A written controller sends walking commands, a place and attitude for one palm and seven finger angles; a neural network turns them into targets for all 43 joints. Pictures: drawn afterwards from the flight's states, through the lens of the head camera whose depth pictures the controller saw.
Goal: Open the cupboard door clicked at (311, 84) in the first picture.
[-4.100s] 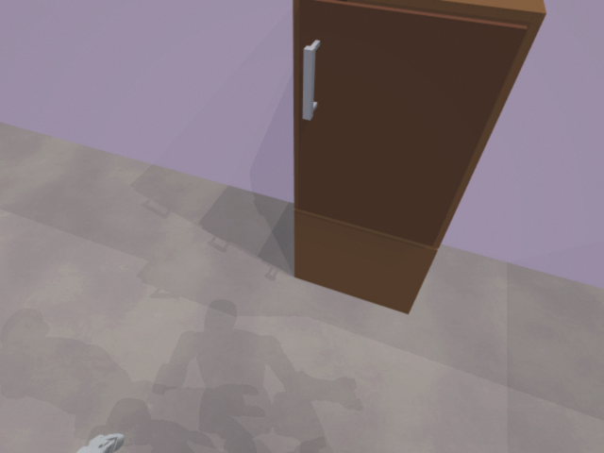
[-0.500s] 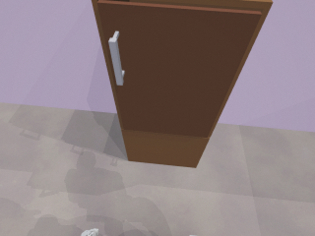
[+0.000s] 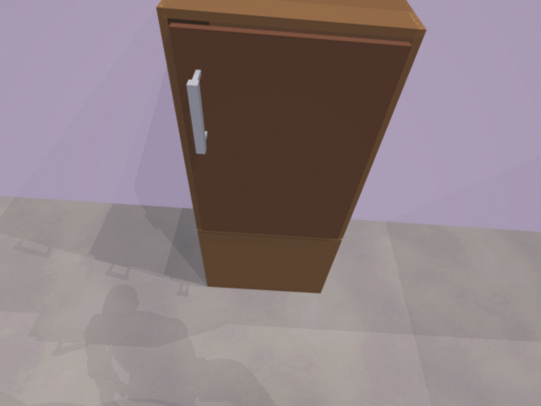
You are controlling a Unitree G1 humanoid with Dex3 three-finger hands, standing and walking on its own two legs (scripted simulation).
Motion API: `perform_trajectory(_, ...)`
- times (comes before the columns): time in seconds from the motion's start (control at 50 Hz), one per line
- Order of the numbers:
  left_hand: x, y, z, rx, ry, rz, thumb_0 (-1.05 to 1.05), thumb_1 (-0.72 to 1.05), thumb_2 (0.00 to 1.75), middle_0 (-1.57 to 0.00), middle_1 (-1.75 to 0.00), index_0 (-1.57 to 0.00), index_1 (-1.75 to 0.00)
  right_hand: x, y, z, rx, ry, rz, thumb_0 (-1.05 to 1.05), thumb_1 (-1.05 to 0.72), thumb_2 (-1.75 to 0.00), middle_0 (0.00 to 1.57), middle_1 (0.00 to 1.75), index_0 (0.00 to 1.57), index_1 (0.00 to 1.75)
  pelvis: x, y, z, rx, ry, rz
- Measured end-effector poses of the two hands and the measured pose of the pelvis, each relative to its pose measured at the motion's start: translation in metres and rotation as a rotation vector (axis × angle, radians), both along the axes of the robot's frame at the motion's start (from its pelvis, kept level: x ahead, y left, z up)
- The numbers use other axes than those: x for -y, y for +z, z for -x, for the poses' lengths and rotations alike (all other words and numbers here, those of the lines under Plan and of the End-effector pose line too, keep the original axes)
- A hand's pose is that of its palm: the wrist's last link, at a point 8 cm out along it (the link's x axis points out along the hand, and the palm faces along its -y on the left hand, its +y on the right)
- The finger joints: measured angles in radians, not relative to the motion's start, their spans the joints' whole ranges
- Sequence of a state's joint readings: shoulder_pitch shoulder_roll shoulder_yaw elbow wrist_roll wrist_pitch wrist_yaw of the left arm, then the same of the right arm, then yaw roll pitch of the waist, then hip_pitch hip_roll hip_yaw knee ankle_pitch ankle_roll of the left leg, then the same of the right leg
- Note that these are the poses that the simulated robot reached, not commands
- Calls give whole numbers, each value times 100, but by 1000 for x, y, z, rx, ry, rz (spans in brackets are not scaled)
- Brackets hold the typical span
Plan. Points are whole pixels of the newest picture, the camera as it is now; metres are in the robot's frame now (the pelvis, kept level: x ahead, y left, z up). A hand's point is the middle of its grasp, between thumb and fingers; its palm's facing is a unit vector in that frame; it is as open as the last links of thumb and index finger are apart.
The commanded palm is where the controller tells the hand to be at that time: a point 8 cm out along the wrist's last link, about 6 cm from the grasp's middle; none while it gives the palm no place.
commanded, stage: come to a stop and stand still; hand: left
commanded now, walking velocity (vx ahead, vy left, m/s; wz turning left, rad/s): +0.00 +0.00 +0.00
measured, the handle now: (199, 113) +0.62 +0.16 +0.09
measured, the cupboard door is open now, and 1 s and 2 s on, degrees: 0 0 0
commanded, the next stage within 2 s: look again from close up in 1.08 s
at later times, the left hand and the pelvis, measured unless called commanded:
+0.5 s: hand out of the picture -0.04 +0.06 -0.18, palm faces +0.09 -0.99 -0.14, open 7.3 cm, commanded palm none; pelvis -0.01 -0.08 +0.00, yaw +2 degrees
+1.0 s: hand out of the picture -0.01 +0.10 -0.18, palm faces +0.08 -0.98 -0.18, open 7.4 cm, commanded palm none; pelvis +0.01 -0.06 +0.00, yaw +1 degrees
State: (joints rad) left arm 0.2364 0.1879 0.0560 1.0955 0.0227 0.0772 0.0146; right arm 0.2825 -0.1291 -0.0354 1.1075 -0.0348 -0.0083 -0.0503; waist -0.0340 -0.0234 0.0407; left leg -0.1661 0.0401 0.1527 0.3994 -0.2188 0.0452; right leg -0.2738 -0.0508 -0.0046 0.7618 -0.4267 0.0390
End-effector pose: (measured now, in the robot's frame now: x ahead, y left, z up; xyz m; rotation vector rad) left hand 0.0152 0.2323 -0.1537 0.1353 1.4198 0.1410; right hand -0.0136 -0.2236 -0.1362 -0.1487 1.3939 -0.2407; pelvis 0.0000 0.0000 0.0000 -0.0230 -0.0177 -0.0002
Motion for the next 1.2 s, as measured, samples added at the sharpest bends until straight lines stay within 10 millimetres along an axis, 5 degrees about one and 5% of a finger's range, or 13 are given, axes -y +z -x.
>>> perform_trajectory(0.12, 32, 2, -2, 67, -11, -38, 1, 93, 89, -20, -29, -20, -30, 22, -20, 41, -87, -34, -66, 1, -91, -90, 20, 30, 20, 30, 31, -9, 10, 8, 2, -41)
perform_trajectory(0.2, 51, 10, 10, 74, -1, -55, 1, 94, 89, -20, -29, -20, -30, 34, -26, 52, -112, -25, -107, 1, -91, -90, 20, 30, 20, 30, 47, -6, 11, 16, 20, -28)
perform_trajectory(0.38, 93, 5, 44, 8, 42, -9, 1, 93, 89, -20, -29, -20, -30, 46, -24, 46, -107, 8, -127, 0, -91, -90, 20, 30, 19, 30, 71, -5, 11, 15, 26, -24)
perform_trajectory(0.58, 127, 0, 68, -61, 92, 65, 0, 91, 89, -20, -29, -20, -30, 53, -20, 23, -92, 37, -105, 0, -91, -90, 20, 30, 19, 30, 76, -4, 4, 3, 32, -18)
perform_trajectory(0.82, 110, 1, 52, -41, 87, 42, 0, 90, 89, -20, -29, -20, -30, 48, -19, -5, -49, 53, -90, 1, -92, -90, 20, 30, 19, 30, 67, -4, -7, 2, 28, -21)
perform_trajectory(1.2, 68, 4, 25, 24, 37, -12, 0, 91, 89, -20, -29, -20, -30, 32, -18, -4, -36, 52, -90, 1, -91, -90, 20, 30, 20, 30, 48, -3, -6, 6, 19, -19)
